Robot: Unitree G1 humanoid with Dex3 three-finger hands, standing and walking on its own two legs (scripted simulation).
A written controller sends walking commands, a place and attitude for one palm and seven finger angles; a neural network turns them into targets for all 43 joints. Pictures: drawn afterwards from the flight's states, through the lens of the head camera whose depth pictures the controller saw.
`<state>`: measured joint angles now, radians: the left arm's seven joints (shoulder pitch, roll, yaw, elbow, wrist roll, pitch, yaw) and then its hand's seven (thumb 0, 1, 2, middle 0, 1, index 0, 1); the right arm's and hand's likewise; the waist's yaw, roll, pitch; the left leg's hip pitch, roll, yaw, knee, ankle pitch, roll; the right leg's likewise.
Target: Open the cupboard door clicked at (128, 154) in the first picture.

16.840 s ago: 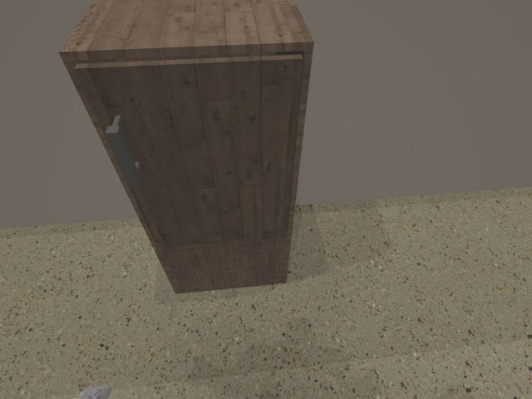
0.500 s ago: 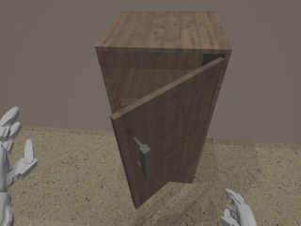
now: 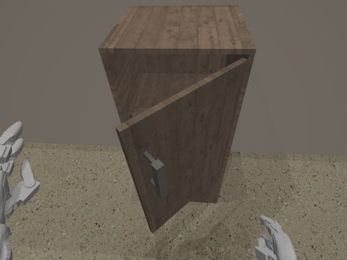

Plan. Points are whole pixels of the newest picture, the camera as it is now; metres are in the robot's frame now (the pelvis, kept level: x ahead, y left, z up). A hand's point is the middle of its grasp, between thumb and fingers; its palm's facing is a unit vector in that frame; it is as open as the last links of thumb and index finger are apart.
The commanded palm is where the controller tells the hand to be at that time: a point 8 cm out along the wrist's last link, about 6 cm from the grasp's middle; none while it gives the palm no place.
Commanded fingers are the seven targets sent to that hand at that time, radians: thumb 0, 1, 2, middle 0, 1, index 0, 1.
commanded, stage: step back with the hand held close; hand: left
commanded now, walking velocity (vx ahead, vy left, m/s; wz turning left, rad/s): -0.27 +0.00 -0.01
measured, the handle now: (155, 175) +0.31 +0.08 +0.02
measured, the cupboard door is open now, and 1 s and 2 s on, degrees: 45 45 45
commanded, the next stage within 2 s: stop stepping back and stand still in 1.00 s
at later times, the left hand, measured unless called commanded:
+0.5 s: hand out of the picture +0.12 +0.30 +0.15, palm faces +0.40 -0.77 -0.49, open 7.4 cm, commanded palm +0.06 +0.34 +0.17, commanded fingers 0.00 0.90 0.90 -0.20 -0.30 -0.20 -0.30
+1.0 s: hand out of the picture +0.02 +0.33 +0.18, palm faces +0.50 -0.77 -0.40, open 7.4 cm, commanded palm -0.04 +0.35 +0.17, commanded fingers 0.00 0.90 0.90 -0.20 -0.30 -0.20 -0.30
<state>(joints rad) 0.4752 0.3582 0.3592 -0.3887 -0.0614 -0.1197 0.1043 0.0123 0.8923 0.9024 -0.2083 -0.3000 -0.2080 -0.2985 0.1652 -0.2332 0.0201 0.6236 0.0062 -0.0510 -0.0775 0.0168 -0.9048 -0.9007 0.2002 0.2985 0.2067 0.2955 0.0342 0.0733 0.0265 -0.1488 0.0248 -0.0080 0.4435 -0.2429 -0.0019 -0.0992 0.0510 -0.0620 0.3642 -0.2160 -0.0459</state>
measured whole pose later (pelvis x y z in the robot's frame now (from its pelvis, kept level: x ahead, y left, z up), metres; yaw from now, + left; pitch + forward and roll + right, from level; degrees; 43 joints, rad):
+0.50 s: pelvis -0.08 +0.04 -0.01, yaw +0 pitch -2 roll -1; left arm 0.56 0.42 0.41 -0.51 -0.02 -0.18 0.14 0.01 0.89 0.90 -0.21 -0.30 -0.21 -0.30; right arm 0.20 -0.22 0.01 0.54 0.01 -0.02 -0.09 0.02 -0.90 -0.90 0.20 0.30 0.21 0.30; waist 0.00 0.01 0.04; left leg -0.36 -0.02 0.02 0.56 -0.18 0.06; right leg -0.33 0.02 -0.02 0.53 -0.20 0.01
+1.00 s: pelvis -0.18 +0.05 -0.01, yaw +1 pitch +2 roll -6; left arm 0.51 0.44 0.47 -0.60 -0.05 -0.22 0.18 0.01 0.89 0.90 -0.21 -0.30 -0.21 -0.30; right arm 0.17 -0.13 0.01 0.64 -0.01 -0.13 -0.05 0.02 -0.90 -0.90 0.20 0.30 0.21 0.30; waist 0.02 0.00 0.01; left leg -0.48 0.08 0.04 0.43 0.00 0.06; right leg -0.32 0.07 0.00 1.04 -0.51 0.01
